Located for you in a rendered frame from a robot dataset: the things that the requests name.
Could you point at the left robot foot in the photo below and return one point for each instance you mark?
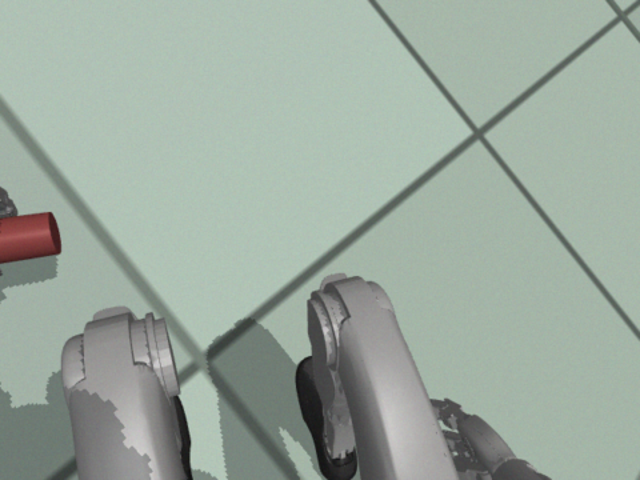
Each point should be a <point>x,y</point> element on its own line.
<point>185,437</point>

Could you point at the right robot arm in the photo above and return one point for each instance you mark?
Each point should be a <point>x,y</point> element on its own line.
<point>517,469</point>

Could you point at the can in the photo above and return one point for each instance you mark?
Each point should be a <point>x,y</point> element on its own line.
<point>29,236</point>

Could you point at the left robot hand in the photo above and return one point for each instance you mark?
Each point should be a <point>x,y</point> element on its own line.
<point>7,207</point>

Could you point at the right robot hand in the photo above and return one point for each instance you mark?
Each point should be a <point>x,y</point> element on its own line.
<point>480,449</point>

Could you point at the right robot foot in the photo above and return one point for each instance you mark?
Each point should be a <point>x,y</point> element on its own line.
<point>312,412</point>

